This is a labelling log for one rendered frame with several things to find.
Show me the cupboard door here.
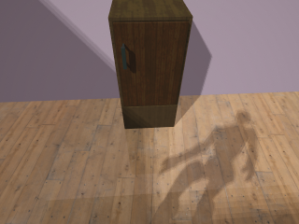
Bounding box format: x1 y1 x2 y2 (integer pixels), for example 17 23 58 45
113 21 189 106

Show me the handle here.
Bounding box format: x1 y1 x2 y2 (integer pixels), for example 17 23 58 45
121 43 127 70

